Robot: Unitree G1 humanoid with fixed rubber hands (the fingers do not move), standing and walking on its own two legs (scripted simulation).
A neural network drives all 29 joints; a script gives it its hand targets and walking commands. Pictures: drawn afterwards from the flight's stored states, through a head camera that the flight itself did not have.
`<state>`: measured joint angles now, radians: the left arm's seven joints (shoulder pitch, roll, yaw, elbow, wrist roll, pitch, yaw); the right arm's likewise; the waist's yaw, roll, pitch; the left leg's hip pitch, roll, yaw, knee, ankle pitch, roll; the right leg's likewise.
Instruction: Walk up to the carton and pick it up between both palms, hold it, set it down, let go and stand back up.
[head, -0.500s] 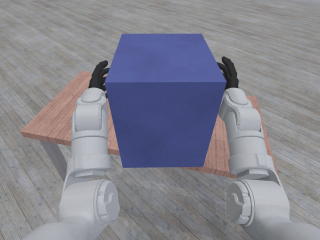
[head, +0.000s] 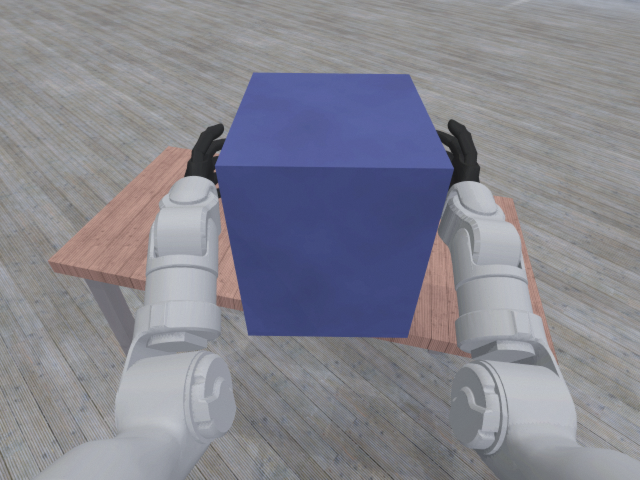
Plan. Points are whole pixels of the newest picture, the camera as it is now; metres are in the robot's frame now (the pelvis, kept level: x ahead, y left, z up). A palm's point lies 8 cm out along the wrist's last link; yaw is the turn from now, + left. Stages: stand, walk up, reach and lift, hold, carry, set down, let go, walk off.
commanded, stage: hold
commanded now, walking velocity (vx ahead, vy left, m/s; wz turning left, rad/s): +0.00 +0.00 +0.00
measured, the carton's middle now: (329, 203) +0.44 +0.00 +0.15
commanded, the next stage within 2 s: none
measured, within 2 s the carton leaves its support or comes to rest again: neither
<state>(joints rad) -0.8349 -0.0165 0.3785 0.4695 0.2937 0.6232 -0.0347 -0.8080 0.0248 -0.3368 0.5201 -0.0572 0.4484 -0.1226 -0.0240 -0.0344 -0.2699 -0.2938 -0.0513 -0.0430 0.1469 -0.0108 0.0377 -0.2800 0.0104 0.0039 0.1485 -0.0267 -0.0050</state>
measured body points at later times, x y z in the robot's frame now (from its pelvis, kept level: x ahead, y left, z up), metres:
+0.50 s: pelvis -0.01 +0.00 +0.00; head -0.05 +0.02 +0.44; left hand +0.41 +0.15 +0.20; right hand +0.40 -0.16 +0.22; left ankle +0.03 +0.09 -0.75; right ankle +0.02 -0.12 -0.75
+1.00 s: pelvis -0.03 -0.01 -0.01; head -0.07 +0.01 +0.44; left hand +0.41 +0.14 +0.21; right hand +0.39 -0.17 +0.23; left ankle +0.03 +0.09 -0.75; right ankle +0.02 -0.12 -0.75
